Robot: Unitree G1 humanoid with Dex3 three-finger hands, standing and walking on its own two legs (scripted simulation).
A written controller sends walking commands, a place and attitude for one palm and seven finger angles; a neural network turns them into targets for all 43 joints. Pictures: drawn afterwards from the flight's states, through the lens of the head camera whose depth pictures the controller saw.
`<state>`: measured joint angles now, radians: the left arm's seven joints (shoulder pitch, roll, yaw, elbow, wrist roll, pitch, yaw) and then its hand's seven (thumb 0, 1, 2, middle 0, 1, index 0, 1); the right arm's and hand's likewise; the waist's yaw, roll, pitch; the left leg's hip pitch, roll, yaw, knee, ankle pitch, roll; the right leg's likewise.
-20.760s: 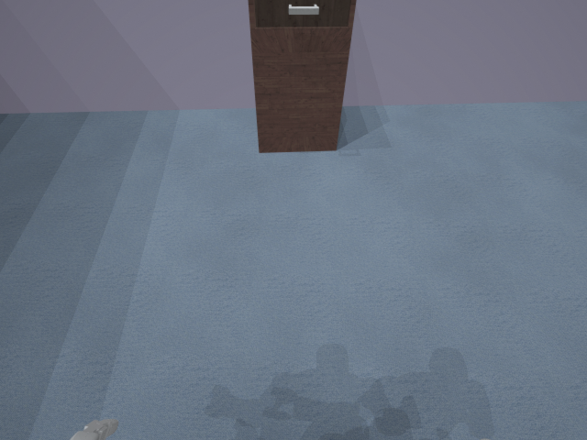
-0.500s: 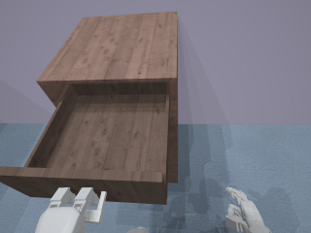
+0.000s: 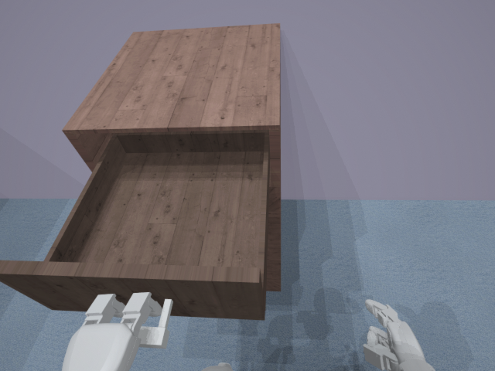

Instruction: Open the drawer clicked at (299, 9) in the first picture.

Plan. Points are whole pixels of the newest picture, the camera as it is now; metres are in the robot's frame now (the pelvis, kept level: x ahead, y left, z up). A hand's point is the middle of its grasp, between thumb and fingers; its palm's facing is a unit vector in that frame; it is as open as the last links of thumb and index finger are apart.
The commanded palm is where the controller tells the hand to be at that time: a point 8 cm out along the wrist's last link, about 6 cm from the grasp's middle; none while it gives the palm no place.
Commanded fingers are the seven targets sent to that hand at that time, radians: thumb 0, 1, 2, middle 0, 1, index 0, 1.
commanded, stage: lift the hand off the handle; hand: left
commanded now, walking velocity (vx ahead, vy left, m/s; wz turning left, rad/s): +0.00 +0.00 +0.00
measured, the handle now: (130, 320) +0.19 +0.20 +0.03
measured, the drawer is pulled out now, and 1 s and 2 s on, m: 0.29 0.27 0.27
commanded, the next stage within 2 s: draw the hand back to the body in 1.46 s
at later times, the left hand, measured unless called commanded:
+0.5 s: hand (120, 335) +0.17 +0.20 +0.04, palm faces +0.01 -0.16 -0.99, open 13.6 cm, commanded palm +0.14 +0.20 +0.11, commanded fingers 0.00 -0.50 0.30 -0.30 -1.20 -0.30 -1.20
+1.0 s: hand (86, 318) +0.17 +0.22 +0.10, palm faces +0.04 -0.20 -0.98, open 13.6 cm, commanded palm +0.13 +0.21 +0.18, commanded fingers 0.00 -0.50 0.30 -0.30 -1.20 -0.30 -1.20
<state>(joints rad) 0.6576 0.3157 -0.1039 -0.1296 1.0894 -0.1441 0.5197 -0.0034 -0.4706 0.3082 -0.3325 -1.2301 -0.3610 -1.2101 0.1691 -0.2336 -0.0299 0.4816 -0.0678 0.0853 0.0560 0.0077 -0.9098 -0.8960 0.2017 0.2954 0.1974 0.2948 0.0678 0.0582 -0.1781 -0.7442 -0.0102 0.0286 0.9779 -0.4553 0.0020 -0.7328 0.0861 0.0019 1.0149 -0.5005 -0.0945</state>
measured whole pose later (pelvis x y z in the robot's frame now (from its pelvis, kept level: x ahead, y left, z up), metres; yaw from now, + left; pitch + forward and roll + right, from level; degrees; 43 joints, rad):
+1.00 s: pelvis +0.02 +0.03 +0.04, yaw -2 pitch +5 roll +0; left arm 0.71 0.37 -0.13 -0.46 0.97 0.00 0.29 0.00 -0.49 0.30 -0.34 -1.21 -0.37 -1.22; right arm 0.17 -0.23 0.00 0.46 -0.02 0.08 0.11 0.01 -0.91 -0.90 0.20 0.30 0.20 0.29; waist 0.11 0.10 -0.12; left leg -0.44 -0.01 0.05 0.76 -0.40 0.04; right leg -0.42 0.08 0.05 0.75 -0.41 -0.05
